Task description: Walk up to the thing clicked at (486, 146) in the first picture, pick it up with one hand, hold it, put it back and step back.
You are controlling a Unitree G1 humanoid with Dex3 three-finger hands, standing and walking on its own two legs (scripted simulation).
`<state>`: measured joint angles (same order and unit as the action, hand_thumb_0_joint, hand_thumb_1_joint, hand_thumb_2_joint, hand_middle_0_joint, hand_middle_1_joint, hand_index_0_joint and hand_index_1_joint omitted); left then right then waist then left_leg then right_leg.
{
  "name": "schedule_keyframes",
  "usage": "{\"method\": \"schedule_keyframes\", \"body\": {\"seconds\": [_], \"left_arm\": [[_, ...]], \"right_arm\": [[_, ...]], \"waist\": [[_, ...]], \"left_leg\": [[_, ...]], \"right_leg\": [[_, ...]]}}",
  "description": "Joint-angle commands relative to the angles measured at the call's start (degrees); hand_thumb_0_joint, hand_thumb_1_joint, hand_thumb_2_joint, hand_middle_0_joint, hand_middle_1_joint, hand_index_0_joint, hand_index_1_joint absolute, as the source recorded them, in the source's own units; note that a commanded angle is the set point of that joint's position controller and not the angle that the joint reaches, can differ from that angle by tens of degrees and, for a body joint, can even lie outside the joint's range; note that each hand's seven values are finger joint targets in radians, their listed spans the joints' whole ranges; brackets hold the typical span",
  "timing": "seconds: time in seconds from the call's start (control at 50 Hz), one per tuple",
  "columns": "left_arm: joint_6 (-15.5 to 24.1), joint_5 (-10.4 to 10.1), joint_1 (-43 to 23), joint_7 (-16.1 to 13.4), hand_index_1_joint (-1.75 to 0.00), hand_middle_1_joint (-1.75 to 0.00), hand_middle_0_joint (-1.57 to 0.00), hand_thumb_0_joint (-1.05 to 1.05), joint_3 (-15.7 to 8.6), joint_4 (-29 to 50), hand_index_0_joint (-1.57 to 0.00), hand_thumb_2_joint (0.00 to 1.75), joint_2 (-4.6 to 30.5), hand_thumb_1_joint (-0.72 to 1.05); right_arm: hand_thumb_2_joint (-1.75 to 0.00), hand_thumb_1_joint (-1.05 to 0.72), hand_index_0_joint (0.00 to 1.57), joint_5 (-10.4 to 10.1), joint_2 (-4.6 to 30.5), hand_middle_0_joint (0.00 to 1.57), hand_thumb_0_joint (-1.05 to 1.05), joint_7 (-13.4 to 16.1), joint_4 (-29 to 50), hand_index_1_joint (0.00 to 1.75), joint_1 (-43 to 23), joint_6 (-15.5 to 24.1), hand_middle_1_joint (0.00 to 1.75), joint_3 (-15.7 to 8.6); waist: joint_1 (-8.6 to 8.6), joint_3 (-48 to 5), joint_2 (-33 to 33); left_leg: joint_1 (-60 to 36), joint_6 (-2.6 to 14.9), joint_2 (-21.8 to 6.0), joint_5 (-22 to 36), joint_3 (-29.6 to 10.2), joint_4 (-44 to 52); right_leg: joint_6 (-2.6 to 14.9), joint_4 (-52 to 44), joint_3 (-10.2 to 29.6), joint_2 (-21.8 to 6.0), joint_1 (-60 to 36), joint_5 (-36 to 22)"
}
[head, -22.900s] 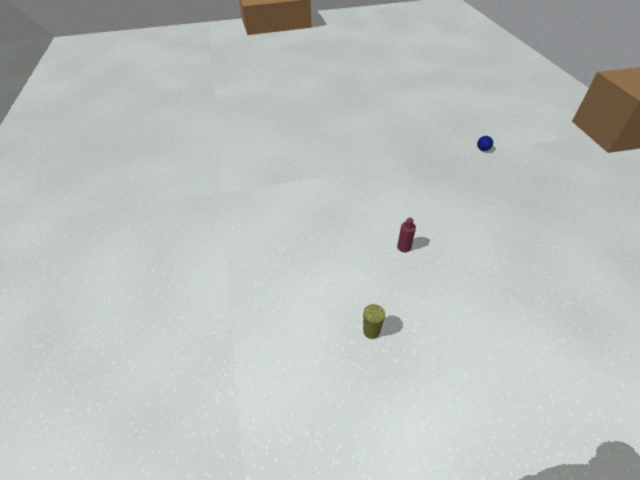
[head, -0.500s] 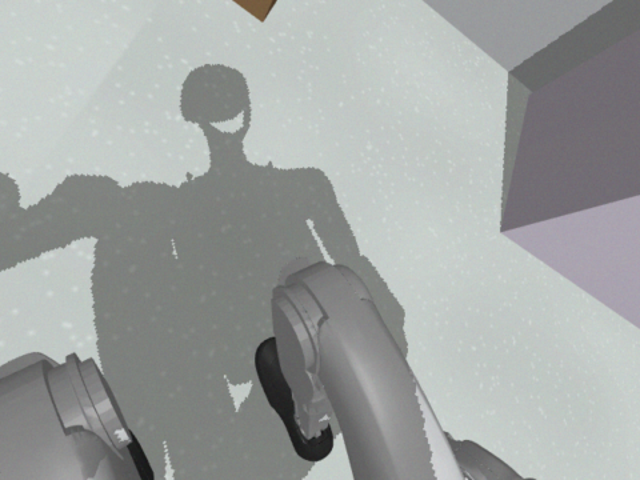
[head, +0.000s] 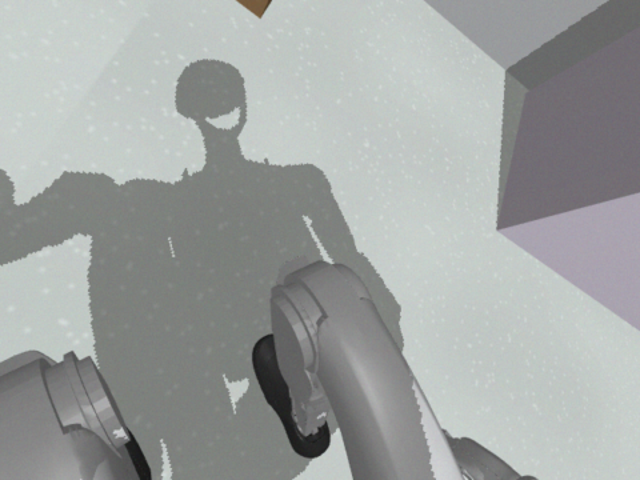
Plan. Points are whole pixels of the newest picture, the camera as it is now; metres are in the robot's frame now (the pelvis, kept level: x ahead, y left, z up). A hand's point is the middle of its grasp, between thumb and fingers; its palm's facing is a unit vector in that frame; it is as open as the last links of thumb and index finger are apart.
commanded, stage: close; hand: left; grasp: from above
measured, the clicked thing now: out of the picture +0.45 +0.30 -0.27
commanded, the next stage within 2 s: settle in 0.16 s
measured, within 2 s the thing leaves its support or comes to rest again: leaves its support in 0.56 s
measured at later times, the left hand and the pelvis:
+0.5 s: hand out of the picture +0.44 +0.29 -0.24, palm faces -0.43 -0.17 -0.89, open 10.0 cm; pelvis +0.00 +0.00 +0.00, yaw +0 degrees
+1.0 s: hand out of the picture +0.43 +0.30 -0.14, palm faces -0.42 -0.12 -0.90, open 9.9 cm; pelvis +0.00 -0.01 +0.02, yaw +5 degrees
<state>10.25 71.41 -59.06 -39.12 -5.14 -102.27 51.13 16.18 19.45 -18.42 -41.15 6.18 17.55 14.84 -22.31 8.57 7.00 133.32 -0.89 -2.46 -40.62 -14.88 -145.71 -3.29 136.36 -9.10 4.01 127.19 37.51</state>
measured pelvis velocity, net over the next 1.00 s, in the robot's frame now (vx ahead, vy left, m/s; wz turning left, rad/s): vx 0.00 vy -0.01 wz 0.08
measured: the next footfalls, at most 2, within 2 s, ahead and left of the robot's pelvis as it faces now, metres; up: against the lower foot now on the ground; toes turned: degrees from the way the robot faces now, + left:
none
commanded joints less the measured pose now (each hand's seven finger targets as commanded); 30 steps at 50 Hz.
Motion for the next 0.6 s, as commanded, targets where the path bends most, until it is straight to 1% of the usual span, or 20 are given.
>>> {"method": "schedule_keyframes", "body": {"seconds": [0.0, 0.06, 0.1, 0.12, 0.18, 0.22, 0.26, 0.28, 0.3, 0.34, 0.38, 0.4, 0.42, 0.44, 0.46, 0.48, 0.52, 0.54, 0.56, 0.58], "left_arm": [[0.13, -0.59, -13.59, -1.80, -0.86, -0.89, -0.71, 0.00, -0.53, 4.28, -0.75, 0.80, 10.12, 0.39], [-0.04, -1.00, -12.59, -1.69, -0.85, -0.88, -0.77, 0.00, -0.66, 4.61, -0.79, 0.83, 10.52, 0.43], [0.02, -0.71, -13.79, -1.18, -0.85, -0.88, -0.78, 0.00, 0.09, 4.99, -0.82, 0.80, 9.90, 0.47], [0.02, -1.04, -13.87, -1.23, -0.85, -0.87, -0.81, 0.00, -0.39, 5.61, -0.83, 0.82, 10.42, 0.48], [-0.09, -1.30, -12.81, -0.92, -0.82, -0.84, -0.84, 0.00, -0.07, 5.34, -0.86, 0.82, 9.80, 0.52], [0.06, -0.68, -13.24, -0.57, -0.80, -0.82, -0.87, 0.00, 0.70, 4.78, -0.90, 0.80, 8.93, 0.56], [0.16, -1.06, -12.27, -0.63, -0.82, -0.85, -0.90, 0.00, 0.03, 5.37, -0.93, 0.80, 10.02, 0.53], [0.00, -1.11, -11.94, -0.31, -0.81, -0.85, -0.90, 0.00, 0.47, 4.55, -0.93, 0.80, 9.83, 0.53], [-0.09, -1.13, -11.36, -0.38, -0.82, -0.85, -0.89, 0.00, -0.60, 4.97, -0.93, 0.80, 10.67, 0.53], [-0.25, -1.33, -13.53, -0.10, -0.81, -0.84, -0.91, 0.00, 0.29, 6.31, -0.94, 0.81, 9.73, 0.55], [-0.78, -2.14, -12.08, -0.01, -0.81, -0.82, -0.93, 0.00, -0.99, 7.29, -0.94, 0.84, 10.74, 0.54], [-1.13, -1.78, -11.92, 0.26, -0.81, -0.83, -0.93, 0.00, -0.67, 7.16, -0.95, 0.84, 10.17, 0.55], [-0.91, -1.92, -14.03, 0.24, -0.81, -0.83, -0.93, 0.00, -1.47, 10.50, -0.95, 0.83, 11.31, 0.56], [-1.02, -1.88, -13.70, 0.32, -0.81, -0.83, -0.95, 0.00, -0.71, 9.60, -0.97, 0.84, 10.12, 0.57], [-1.08, -1.65, -14.01, 0.37, -0.80, -0.81, -0.95, 0.00, -2.14, 11.90, -0.96, 0.84, 11.44, 0.56], [-1.15, -1.68, -13.99, 0.42, -0.80, -0.81, -0.94, 0.00, -2.36, 13.42, -0.96, 0.83, 11.00, 0.56], [-1.20, -1.15, -13.49, 0.58, -0.80, -0.82, -0.96, 0.00, -2.57, 14.36, -0.98, 0.84, 10.08, 0.58], [-1.59, -1.25, -12.61, 0.96, -0.80, -0.82, -0.97, 0.00, -1.92, 13.05, -0.98, 0.85, 8.54, 0.60], [-1.87, -1.39, -11.79, 1.29, -0.80, -0.82, -0.97, 0.00, -2.06, 12.22, -0.99, 0.83, 8.51, 0.61], [-1.75, -1.32, -13.57, 1.23, -0.81, -0.82, -0.98, 0.00, -4.28, 17.44, -0.99, 0.86, 10.96, 0.61]], "right_arm": [[-0.90, -0.90, 0.20, -0.50, 18.11, 0.20, 0.00, 0.24, -0.44, 0.30, 11.60, -0.07, 0.30, -4.78], [-0.90, -0.90, 0.20, -0.87, 18.21, 0.20, 0.00, 0.62, -0.13, 0.30, 10.51, -0.24, 0.30, -5.00], [-0.90, -0.90, 0.20, -0.69, 18.16, 0.20, 0.00, 0.57, -0.12, 0.30, 11.30, -0.44, 0.30, -4.93], [-0.90, -0.90, 0.20, -0.79, 18.27, 0.20, 0.00, 0.77, -0.01, 0.30, 10.71, -0.56, 0.30, -5.15], [-0.90, -0.90, 0.20, -1.11, 18.22, 0.20, 0.00, 0.98, 0.13, 0.30, 10.50, -0.70, 0.30, -4.99], [-0.90, -0.90, 0.20, -0.48, 18.06, 0.20, 0.00, 0.74, 0.38, 0.30, 11.32, -0.76, 0.30, -4.80], [-0.90, -0.91, 0.20, -0.91, 18.31, 0.20, 0.00, 1.09, 0.32, 0.30, 10.85, -0.96, 0.30, -4.99], [-0.90, -0.91, 0.20, -0.84, 17.79, 0.20, 0.00, 1.03, 0.37, 0.30, 10.96, -1.00, 0.30, -4.71], [-0.90, -0.91, 0.20, -0.71, 18.27, 0.20, 0.00, 1.13, 0.27, 0.30, 11.71, -1.25, 0.30, -4.85], [-0.90, -0.91, 0.20, -0.62, 17.48, 0.20, 0.00, 0.91, 0.13, 0.30, 11.56, -1.14, 0.30, -4.69], [-0.90, -0.91, 0.20, -1.29, 17.94, 0.20, 0.00, 1.23, 0.11, 0.30, 11.68, -1.40, 0.30, -5.29], [-0.90, -0.91, 0.20, -1.16, 17.46, 0.20, 0.00, 1.13, -0.20, 0.30, 12.33, -1.50, 0.30, -5.39], [-0.90, -0.91, 0.20, -1.15, 17.69, 0.20, 0.00, 1.21, -0.42, 0.30, 12.23, -1.67, 0.30, -5.71], [-0.90, -0.91, 0.20, -1.19, 17.97, 0.20, 0.00, 1.26, -0.32, 0.30, 11.98, -1.80, 0.30, -6.45], [-0.90, -0.91, 0.20, -1.28, 17.79, 0.20, 0.00, 1.23, -0.37, 0.30, 12.52, -1.93, 0.30, -6.50], [-0.90, -0.91, 0.20, -1.69, 17.36, 0.20, 0.00, 1.26, -0.58, 0.30, 12.34, -2.13, 0.30, -6.84], [-0.90, -0.91, 0.20, -1.43, 17.36, 0.20, 0.00, 1.20, -0.99, 0.30, 12.75, -2.50, 0.30, -7.62], [-0.90, -0.91, 0.20, -1.53, 16.51, 0.20, 0.00, 0.91, -1.00, 0.30, 12.90, -2.54, 0.30, -7.50], [-0.90, -0.91, 0.20, -1.61, 16.75, 0.20, 0.00, 0.98, -1.14, 0.30, 12.72, -2.88, 0.30, -8.20], [-0.90, -0.91, 0.20, -2.05, 16.82, 0.20, 0.00, 1.16, -1.31, 0.30, 13.44, -3.16, 0.30, -8.75]], "waist": [[-2.94, -34.48, -26.17], [-2.02, -34.40, -26.37], [-2.87, -34.09, -27.50], [-2.03, -34.49, -27.24], [-1.85, -34.12, -26.50], [-2.94, -33.37, -26.31], [-1.58, -33.90, -26.23], [-2.19, -33.48, -26.39], [-1.52, -34.93, -26.82], [-2.01, -35.20, -26.97], [-0.76, -36.86, -27.55], [-1.11, -37.49, -28.47], [-0.54, -39.53, -30.62], [-0.69, -38.63, -30.50], [-0.08, -40.29, -31.44], [0.51, -41.61, -32.28], [0.19, -42.32, -32.95], [-0.47, -40.42, -31.87], [0.04, -39.25, -29.86], [1.53, -42.36, -31.77]], "left_leg": [[-25.08, 1.18, -0.35, 10.40, 6.35, 14.53], [-24.76, 0.99, -0.54, 8.96, 6.14, 15.35], [-25.12, 0.92, -0.49, 8.99, 6.06, 15.59], [-24.52, 0.99, -0.48, 8.14, 6.02, 15.78], [-24.15, 1.07, -0.41, 8.78, 6.11, 15.39], [-24.32, 1.19, -0.29, 8.76, 6.17, 15.20], [-24.16, 1.06, -0.33, 8.16, 5.98, 15.87], [-24.37, 1.02, -0.37, 8.13, 6.18, 15.63], [-24.78, 1.10, -0.29, 9.53, 6.47, 15.85], [-24.87, 1.15, -0.28, 9.93, 6.49, 15.24], [-25.29, 1.07, -0.31, 10.49, 6.60, 15.75], [-26.46, 0.99, -0.28, 11.70, 6.91, 15.40], [-27.23, 0.77, -0.41, 12.18, 6.72, 16.01], [-26.66, 0.85, -0.40, 11.15, 6.76, 15.80], [-27.63, 0.75, -0.23, 12.03, 6.85, 16.24], [-28.47, 0.55, -0.34, 12.62, 6.74, 16.02], [-28.66, 0.59, -0.20, 13.41, 7.10, 16.10], [-27.47, 0.75, -0.06, 13.06, 7.42, 15.84], [-25.13, 1.18, -0.03, 11.60, 7.92, 15.79], [-26.42, 1.12, 0.20, 12.64, 8.07, 16.28]], "right_leg": [[3.96, -12.42, -6.51, 1.87, -20.35, -13.70], [4.18, -12.62, -6.35, 2.16, -20.21, -12.31], [4.30, -12.18, -6.44, 2.02, -20.03, -12.36], [4.38, -12.40, -6.46, 2.04, -19.40, -11.34], [4.22, -12.39, -6.48, 1.84, -19.06, -11.97], [4.03, -12.60, -6.78, 1.94, -19.03, -12.11], [4.26, -12.66, -6.72, 1.87, -18.91, -11.21], [4.28, -12.46, -6.23, 1.91, -19.71, -11.33], [4.22, -12.94, -6.19, 2.16, -20.67, -12.40], [4.19, -12.43, -6.27, 1.94, -20.21, -12.99], [4.29, -12.85, -5.92, 2.06, -20.72, -13.37], [4.30, -12.51, -5.66, 2.03, -21.30, -14.63], [4.57, -12.15, -5.81, 2.10, -21.33, -14.76], [4.72, -12.17, -5.52, 2.08, -20.65, -14.06], [4.77, -12.15, -5.84, 1.94, -20.71, -14.45], [4.88, -11.65, -5.81, 1.83, -20.19, -15.01], [4.98, -11.56, -5.82, 1.95, -19.91, -15.70], [4.92, -11.50, -5.59, 1.85, -19.74, -15.71], [4.82, -12.46, -4.75, 2.13, -20.02, -14.40], [4.92, -12.76, -4.70, 1.87, -20.04, -14.87]]}}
